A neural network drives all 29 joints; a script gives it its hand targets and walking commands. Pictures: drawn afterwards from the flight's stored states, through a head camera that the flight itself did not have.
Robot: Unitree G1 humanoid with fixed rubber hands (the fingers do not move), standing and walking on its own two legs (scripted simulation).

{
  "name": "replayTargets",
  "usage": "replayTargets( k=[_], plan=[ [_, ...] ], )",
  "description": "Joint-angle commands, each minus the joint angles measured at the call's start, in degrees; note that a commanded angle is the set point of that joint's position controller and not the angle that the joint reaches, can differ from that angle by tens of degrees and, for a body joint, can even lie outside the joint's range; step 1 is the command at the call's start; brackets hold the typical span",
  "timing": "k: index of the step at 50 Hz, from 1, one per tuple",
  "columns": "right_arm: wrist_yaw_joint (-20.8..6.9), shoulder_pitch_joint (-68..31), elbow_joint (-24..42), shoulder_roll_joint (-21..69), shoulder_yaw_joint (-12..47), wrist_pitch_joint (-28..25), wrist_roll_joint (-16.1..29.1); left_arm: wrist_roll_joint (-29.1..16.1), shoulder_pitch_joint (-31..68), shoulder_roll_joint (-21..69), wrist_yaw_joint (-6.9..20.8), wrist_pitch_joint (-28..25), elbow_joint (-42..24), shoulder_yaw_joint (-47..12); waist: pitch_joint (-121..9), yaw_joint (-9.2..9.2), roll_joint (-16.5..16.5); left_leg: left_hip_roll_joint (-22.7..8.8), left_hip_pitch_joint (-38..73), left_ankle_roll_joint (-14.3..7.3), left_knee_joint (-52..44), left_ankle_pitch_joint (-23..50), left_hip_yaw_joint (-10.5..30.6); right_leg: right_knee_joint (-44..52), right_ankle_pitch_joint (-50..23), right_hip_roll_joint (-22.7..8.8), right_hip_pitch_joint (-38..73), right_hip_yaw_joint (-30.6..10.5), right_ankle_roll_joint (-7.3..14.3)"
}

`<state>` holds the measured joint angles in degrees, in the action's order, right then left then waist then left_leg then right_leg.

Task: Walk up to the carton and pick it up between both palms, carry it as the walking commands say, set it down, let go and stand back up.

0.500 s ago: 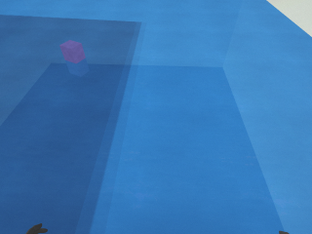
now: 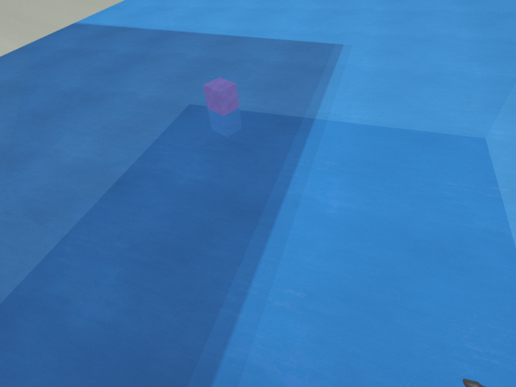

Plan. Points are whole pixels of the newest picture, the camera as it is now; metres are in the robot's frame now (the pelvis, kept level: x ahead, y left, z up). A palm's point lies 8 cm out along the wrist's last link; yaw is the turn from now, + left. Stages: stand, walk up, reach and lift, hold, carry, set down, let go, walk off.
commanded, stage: walk up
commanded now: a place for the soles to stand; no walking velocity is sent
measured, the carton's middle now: (221, 96) +2.28 +0.47 -0.66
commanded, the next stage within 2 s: none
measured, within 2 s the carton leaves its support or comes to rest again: neither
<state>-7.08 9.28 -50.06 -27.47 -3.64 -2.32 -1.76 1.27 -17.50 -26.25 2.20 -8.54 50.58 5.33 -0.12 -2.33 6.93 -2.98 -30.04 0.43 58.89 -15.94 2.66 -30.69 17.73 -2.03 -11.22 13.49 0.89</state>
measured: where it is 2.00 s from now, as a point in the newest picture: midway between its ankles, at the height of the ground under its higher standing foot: (235, 234)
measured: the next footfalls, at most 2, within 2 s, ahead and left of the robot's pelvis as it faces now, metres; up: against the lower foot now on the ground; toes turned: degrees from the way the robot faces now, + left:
left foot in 0.20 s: +0.28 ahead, +0.18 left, +0.00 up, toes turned +12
right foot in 0.56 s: +0.51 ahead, -0.04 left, +0.00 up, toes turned +0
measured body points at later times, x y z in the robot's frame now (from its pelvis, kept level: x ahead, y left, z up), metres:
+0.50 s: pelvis +0.26 +0.06 -0.01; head +0.30 +0.06 +0.44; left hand +0.32 +0.40 -0.11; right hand +0.44 -0.25 -0.10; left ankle +0.24 +0.17 -0.73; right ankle +0.41 -0.06 -0.71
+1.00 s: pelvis +0.53 +0.12 -0.01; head +0.55 +0.14 +0.44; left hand +0.45 +0.48 -0.11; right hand +0.82 -0.12 -0.08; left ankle +0.60 +0.25 -0.73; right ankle +0.47 -0.04 -0.71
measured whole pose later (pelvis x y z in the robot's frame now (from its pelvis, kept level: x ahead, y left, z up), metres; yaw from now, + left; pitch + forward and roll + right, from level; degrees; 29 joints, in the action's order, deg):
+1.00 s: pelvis +0.53 +0.12 -0.01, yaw +16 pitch -1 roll -1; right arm -5.6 3.2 -47.8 -26.8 -5.5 -5.7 -0.9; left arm -0.6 -17.1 -28.7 3.2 -5.5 52.3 4.9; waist 3.8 -5.2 0.2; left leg -2.7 -26.6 -2.7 36.9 -8.3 -6.1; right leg -46.8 25.7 -8.7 -10.8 10.3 0.3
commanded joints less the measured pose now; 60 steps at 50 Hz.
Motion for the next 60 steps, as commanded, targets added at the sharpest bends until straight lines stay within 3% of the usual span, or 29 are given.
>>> replayTargets(
  k=[1, 7, 9, 11, 12, 13, 14, 16, 18, 21, 24, 26, 28, 29, 30, 31, 33, 35, 37, 41, 44, 47, 48, 49, 50, 51, 52, 55, 60],
  plan=[
    [-1.17, -11.31, 6.76, -10.67, -2.45, -1.34, 0.64, -0.15, 1.96, -16.76, -0.21, -1.74, -4.69, 3.59, 6.92, -1.83, -14.08, -5.65, -11.72, -0.16, -10.17, 2.52, 1.85, 25.75, 10.34, -20.08, 6.14, -18.46, 10.96],
    [-2.28, -17.52, 7.42, -7.48, -1.75, -1.08, 0.89, -1.34, 0.42, -18.28, -0.2, 0.46, -4.36, 2.67, 4.92, -2.83, -14.37, -0.84, 1.39, -1.91, -26.0, 7.45, -6.54, 21.41, -13.34, -15.89, 7.26, -3.63, 8.59],
    [-1.65, -11.68, 5.84, -7.88, -2.34, -0.87, 0.84, -1.71, 2.13, -18.67, -0.36, 1.41, -4.42, 2.43, 1.77, 0.73, -13.12, 1.57, 10.49, -2.97, -27.8, 6.97, -8.94, 12.75, -24.9, -15.42, 6.54, -0.97, 7.84],
    [0.45, 4.42, 2.08, -11.99, -4.96, -1.21, 0.15, -2.48, 0.83, -14.27, -0.29, 2.12, -5.18, 0.45, -9.57, 8.42, -4.39, 4.25, 38.21, -7.88, -28.99, 1.26, -7.98, -15.75, -30.45, -8.63, -8.35, 4.14, 4.64],
    [1.83, 11.01, 1.91, -17.4, -7.32, -1.06, 0.38, -2.86, 0.02, -11.65, -0.16, 1.67, -6.99, -1.01, -15.27, 12.27, 7.53, -9.04, 52.34, -14.06, -32.11, -13.49, 16.87, -37.32, -13.0, -4.13, -27.55, 2.88, 2.14],
    [2.64, 11.31, 2.66, -20.29, -7.49, -1.25, 1.51, -1.78, 2.94, -12.96, -0.29, 0.97, -9.08, -0.51, -16.95, 11.14, 6.56, -18.76, 53.73, -17.53, -40.27, -12.65, 37.32, -46.49, 10.1, -0.98, -38.38, -6.4, 2.88],
    [3.35, 9.13, 3.43, -18.86, -6.89, -1.45, 1.99, -1.26, 7.03, -16.04, -0.46, 0.56, -9.44, 0.37, -14.84, 10.5, -3.65, -19.46, 48.81, -17.92, -39.44, -6.96, 33.12, -47.06, 6.7, -5.63, -39.97, -12.96, 3.68],
    [3.95, 3.9, 4.48, -14.98, -5.66, -2.34, 2.5, -1.15, 3.04, -14.38, -0.47, 0.22, -6.82, 0.16, -9.32, 5.96, -4.09, -15.77, 38.22, -17.2, -38.13, 6.25, 20.55, -39.01, 2.02, -9.57, -36.15, -15.11, 2.8],
    [3.6, -1.1, 5.57, -13.36, -5.12, -3.03, 2.44, -0.64, -0.19, -13.9, 0.42, 1.33, -4.42, 0.54, -6.36, 2.48, -1.18, -13.09, 25.87, -16.06, -39.55, 7.23, 12.11, -29.76, 3.76, -9.84, -26.1, -14.48, 0.92],
    [3.04, -2.14, 6.53, -14.56, -5.56, -3.69, 1.18, -0.75, 3.34, -13.46, 1.66, 2.09, -4.27, 1.39, -2.39, 3.31, 1.7, -13.37, 18.43, -17.38, -43.28, -7.21, 12.59, -19.7, 3.72, -9.14, -23.0, -12.38, 0.27],
    [2.67, -3.88, 7.01, -14.53, -5.72, -4.11, 1.05, -0.59, 5.78, -12.85, 2.45, 1.88, -4.36, 2.43, 0.4, 2.98, 3.35, -13.15, 10.94, -15.19, -44.53, -15.68, 12.38, -14.01, -4.92, -8.09, -18.67, -10.57, 0.78],
    [2.7, -5.07, 6.49, -14.08, -5.54, -4.16, 1.0, -0.57, 5.68, -12.41, 2.81, 1.69, -4.25, 3.23, 2.35, 1.32, 2.76, -11.97, 5.12, -13.17, -42.51, -16.53, 10.07, -11.51, -8.06, -6.85, -12.11, -9.22, 1.23],
    [2.8, -7.61, 6.22, -12.67, -4.92, -4.08, 0.58, -0.51, 0.29, -13.18, 2.74, 1.46, -2.29, 4.48, 1.94, -3.18, -1.59, -7.72, -3.94, -10.2, -33.0, -17.82, 4.86, -8.07, -5.34, -3.61, 2.44, -7.27, 2.35],
    [2.85, -7.89, 6.74, -10.35, -3.98, -4.16, 0.61, -0.55, -7.07, -16.03, 2.01, 1.03, -0.22, 5.98, -0.59, -7.6, -11.35, -2.73, -12.94, -7.63, -16.83, -12.53, 1.04, -2.63, 4.63, -3.13, 15.43, -12.04, 4.46],
    [3.09, -6.15, 8.24, -6.28, -2.79, -4.84, 2.0, -0.27, -13.59, -22.06, 1.16, 0.25, -0.23, 7.4, -7.64, -10.51, -30.83, 5.13, -23.01, -3.58, 9.19, -8.36, -5.45, 14.24, 26.96, -19.94, 25.16, -39.31, 11.23],
    [4.26, -5.7, 8.08, -10.24, -2.95, -4.84, 1.49, -0.78, -9.21, -21.63, 0.99, 0.2, -1.98, 7.15, -8.44, -8.17, -21.98, 3.61, -26.46, -4.1, 16.67, -11.07, 2.78, 19.78, 32.07, -26.78, 22.8, -51.84, 15.45],
    [4.13, -4.71, 5.56, -13.18, -3.35, -4.86, 1.05, -0.59, -1.71, -17.78, 0.4, 0.28, -4.29, 5.3, -2.75, -4.16, -11.17, -2.36, -24.67, -2.61, 14.01, -5.32, 3.01, 17.52, 23.52, -25.6, 16.06, -41.25, 15.91],
    [3.4, -1.14, 2.71, -12.52, -3.57, -4.42, 0.65, -0.82, 2.31, -15.8, -0.22, 0.25, -4.07, 3.93, -0.03, -0.98, -13.07, -5.44, -17.25, -1.29, 5.48, -5.21, 1.97, 17.56, 11.11, -23.23, 7.56, -30.53, 14.82],
    [2.43, -1.15, 2.42, -11.22, -3.51, -3.75, 0.91, -0.58, 3.2, -16.35, 0.01, 0.03, -3.98, 3.9, 0.39, -0.64, -15.96, -5.27, -9.81, -1.51, -3.03, -6.85, -1.2, 17.88, 5.64, -21.61, 1.95, -22.19, 14.22],
    [0.88, -6.28, 4.16, -9.78, -3.41, -2.75, 1.14, -0.98, 4.16, -17.22, 0.73, 0.06, -3.69, 4.08, 2.6, -1.42, -16.12, -4.87, -4.19, -2.03, -14.54, 2.25, -4.21, 20.91, 12.62, -19.57, -0.59, -16.41, 11.99],
    [0.36, -7.89, 4.97, -9.11, -3.39, -2.78, 1.43, -1.14, 5.55, -17.11, 1.06, 0.44, -3.47, 3.62, 4.2, -0.51, -14.29, -2.42, 1.89, -1.99, -21.96, 7.71, -7.03, 19.96, 4.11, -17.6, -1.51, -11.15, 10.16],
    [0.75, -2.12, 3.54, -9.49, -3.98, -3.15, 1.13, -1.71, 6.42, -16.57, 0.93, 1.35, -3.24, 2.59, -0.01, 3.39, -11.12, 1.31, 16.48, -3.22, -27.73, 7.45, -9.9, 7.28, -12.12, -14.55, -3.19, -5.48, 7.75],
    [1.57, 5.56, 1.32, -11.76, -5.18, -3.55, 0.7, -1.87, 4.96, -13.8, 0.85, 1.73, -3.14, 1.41, -5.89, 6.67, -5.01, 3.01, 29.22, -5.32, -29.28, 2.83, -9.99, -7.78, -19.69, -10.58, -6.56, -1.6, 6.39],
    [2.66, 12.3, 0.97, -15.9, -6.82, -3.94, 0.17, -2.94, 3.44, -10.37, 0.79, 1.82, -4.44, 0.32, -13.04, 10.37, 6.1, -9.0, 44.25, -10.97, -34.5, -12.37, 11.61, -30.19, -10.96, -5.41, -21.98, 0.11, 2.89],
    [3.4, 14.35, 1.42, -19.42, -7.65, -4.05, 1.3, -2.33, 4.83, -11.19, 0.5, 1.86, -5.92, 0.58, -13.58, 10.42, 8.29, -21.31, 48.8, -16.09, -43.57, -17.33, 36.28, -40.92, 10.62, 0.04, -35.54, -8.62, 2.49],
    [4.09, 11.21, 2.03, -17.92, -7.02, -4.1, 2.26, -1.73, 7.03, -14.51, -0.18, 2.18, -5.47, 0.97, -10.87, 9.55, -2.35, -22.41, 45.22, -17.37, -42.85, -13.97, 31.39, -44.92, 7.45, -3.08, -38.6, -16.61, 3.01],
    [4.67, 8.79, 2.74, -15.64, -6.0, -4.18, 2.2, -1.75, 6.22, -14.06, -0.32, 1.86, -4.39, 0.8, -7.51, 8.11, -3.17, -20.84, 41.64, -17.25, -41.53, -6.38, 23.79, -43.86, 4.76, -4.46, -40.02, -18.44, 3.01],
    [5.17, 1.38, 4.51, -12.23, -4.48, -4.71, 2.15, -1.01, 1.27, -13.19, 0.15, 2.27, -1.37, 0.94, -2.33, 3.14, -0.32, -18.68, 27.06, -15.25, -43.06, 4.65, 7.81, -32.94, 2.14, -8.52, -31.89, -19.12, 0.06],
    [4.48, -0.52, 5.69, -14.15, -5.24, -5.41, 1.16, -0.48, 6.87, -10.66, 2.61, 2.88, -1.92, 1.56, 1.51, 4.22, 2.01, -18.05, 18.32, -14.96, -47.05, -5.58, 1.35, -15.75, -4.15, -9.29, -24.4, -12.7, -0.44]
  ],
)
